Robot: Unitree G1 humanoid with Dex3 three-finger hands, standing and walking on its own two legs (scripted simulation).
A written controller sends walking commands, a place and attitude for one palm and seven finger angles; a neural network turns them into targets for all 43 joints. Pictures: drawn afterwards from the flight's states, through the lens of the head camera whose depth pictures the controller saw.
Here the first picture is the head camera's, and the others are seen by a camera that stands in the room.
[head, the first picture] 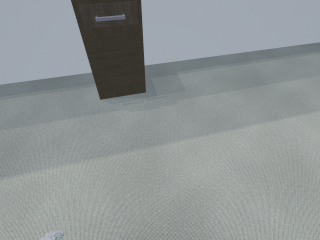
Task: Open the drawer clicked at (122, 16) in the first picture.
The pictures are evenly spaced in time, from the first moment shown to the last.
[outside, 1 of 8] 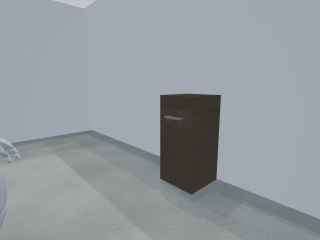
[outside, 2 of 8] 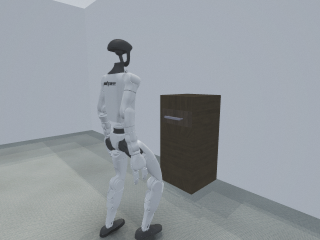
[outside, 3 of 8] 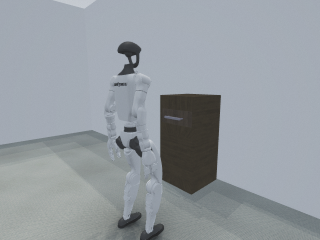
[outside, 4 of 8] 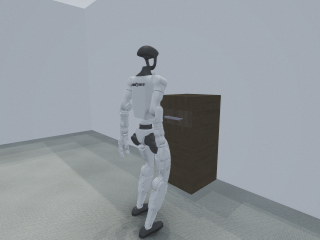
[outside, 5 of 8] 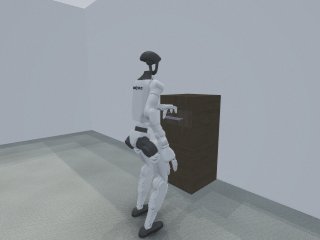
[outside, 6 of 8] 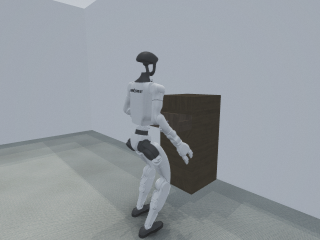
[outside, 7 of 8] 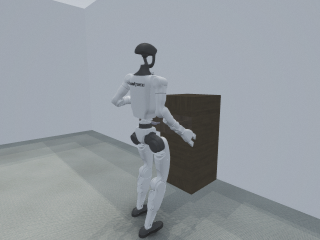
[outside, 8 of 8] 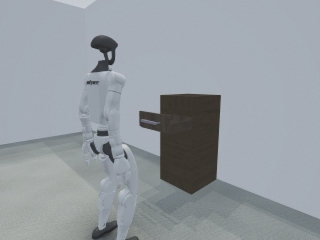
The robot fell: no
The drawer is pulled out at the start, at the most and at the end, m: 0.00 0.30 0.29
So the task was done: yes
